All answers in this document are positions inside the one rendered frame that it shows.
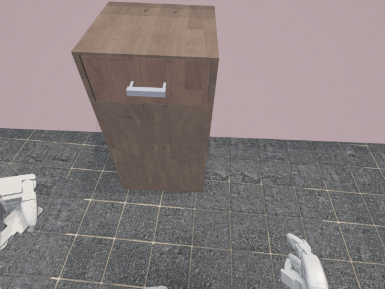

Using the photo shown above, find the robot right hand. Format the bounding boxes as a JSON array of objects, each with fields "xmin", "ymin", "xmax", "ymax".
[{"xmin": 281, "ymin": 233, "xmax": 329, "ymax": 289}]

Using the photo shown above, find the cabinet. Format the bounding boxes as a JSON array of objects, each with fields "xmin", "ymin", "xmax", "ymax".
[{"xmin": 71, "ymin": 1, "xmax": 219, "ymax": 192}]

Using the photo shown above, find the drawer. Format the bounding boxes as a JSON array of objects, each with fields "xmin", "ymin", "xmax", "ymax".
[{"xmin": 81, "ymin": 55, "xmax": 211, "ymax": 105}]

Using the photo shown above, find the robot left hand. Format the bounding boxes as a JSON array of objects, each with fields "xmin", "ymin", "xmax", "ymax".
[{"xmin": 0, "ymin": 173, "xmax": 43, "ymax": 251}]

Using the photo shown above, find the handle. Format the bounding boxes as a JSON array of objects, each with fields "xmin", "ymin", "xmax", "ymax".
[{"xmin": 126, "ymin": 81, "xmax": 167, "ymax": 98}]

